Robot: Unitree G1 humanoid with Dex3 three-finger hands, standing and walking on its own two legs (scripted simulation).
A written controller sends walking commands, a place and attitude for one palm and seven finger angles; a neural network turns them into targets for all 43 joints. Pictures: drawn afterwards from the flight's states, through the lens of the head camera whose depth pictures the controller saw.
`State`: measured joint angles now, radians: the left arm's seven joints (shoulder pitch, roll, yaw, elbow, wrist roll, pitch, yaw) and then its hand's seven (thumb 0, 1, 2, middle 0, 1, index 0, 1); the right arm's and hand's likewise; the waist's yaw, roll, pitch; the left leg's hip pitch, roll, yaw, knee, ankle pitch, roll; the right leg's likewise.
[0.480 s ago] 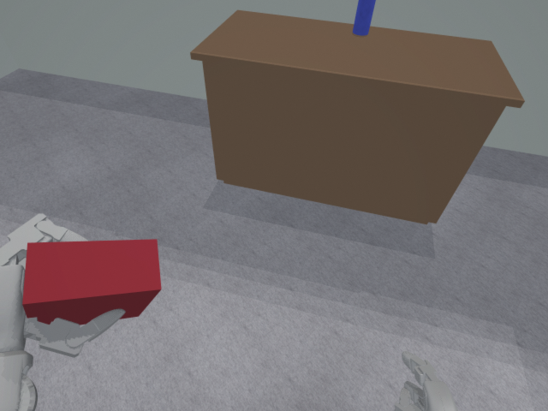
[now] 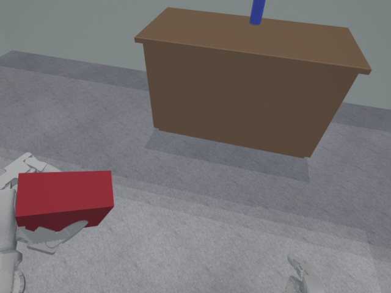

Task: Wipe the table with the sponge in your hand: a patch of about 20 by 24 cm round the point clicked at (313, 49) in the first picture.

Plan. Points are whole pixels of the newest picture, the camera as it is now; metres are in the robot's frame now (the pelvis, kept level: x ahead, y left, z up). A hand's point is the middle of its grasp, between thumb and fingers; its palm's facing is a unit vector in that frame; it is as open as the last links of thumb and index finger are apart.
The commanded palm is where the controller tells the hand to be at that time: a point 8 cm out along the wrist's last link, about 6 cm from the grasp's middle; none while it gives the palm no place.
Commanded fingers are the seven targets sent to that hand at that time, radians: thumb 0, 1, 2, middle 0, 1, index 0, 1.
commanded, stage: walk to a spot facing it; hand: left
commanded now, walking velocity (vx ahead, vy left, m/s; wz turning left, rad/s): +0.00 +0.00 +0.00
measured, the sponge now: (78, 203) +0.22 +0.21 +0.14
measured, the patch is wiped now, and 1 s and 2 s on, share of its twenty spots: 0.00 0.00 0.00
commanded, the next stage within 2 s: none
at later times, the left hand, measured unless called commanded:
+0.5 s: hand (36, 193) +0.23 +0.27 +0.15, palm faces +0.50 -0.77 -0.40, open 9.9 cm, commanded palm +0.17 +0.30 +0.18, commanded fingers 0.00 0.10 1.30 -1.20 -1.60 -1.20 -1.60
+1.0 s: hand (39, 130) +0.33 +0.30 +0.19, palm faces +0.54 -0.74 -0.41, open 9.9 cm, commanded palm +0.27 +0.34 +0.18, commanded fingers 0.00 0.10 1.30 -1.20 -1.60 -1.20 -1.60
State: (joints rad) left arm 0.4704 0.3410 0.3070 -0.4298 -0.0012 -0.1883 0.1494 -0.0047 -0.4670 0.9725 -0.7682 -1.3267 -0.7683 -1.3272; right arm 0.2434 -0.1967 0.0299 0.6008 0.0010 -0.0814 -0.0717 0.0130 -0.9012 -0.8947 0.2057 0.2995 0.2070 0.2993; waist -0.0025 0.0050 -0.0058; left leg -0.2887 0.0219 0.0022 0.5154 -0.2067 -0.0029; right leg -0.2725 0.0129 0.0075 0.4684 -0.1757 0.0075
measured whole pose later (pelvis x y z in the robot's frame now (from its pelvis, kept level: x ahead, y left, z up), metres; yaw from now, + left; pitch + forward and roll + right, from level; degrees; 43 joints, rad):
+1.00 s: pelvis +0.17 +0.04 +0.00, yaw +12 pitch +0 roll -1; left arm 0.50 0.38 0.36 -0.62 -0.02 -0.21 0.15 0.00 -0.47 0.98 -0.77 -1.33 -0.77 -1.33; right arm 0.18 -0.11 0.03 0.58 0.00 -0.11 -0.04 0.01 -0.90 -0.89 0.21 0.30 0.21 0.30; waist 0.00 -0.01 0.05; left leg -0.20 0.10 0.13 0.49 -0.29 -0.01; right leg -0.57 -0.10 -0.12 1.00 -0.35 0.04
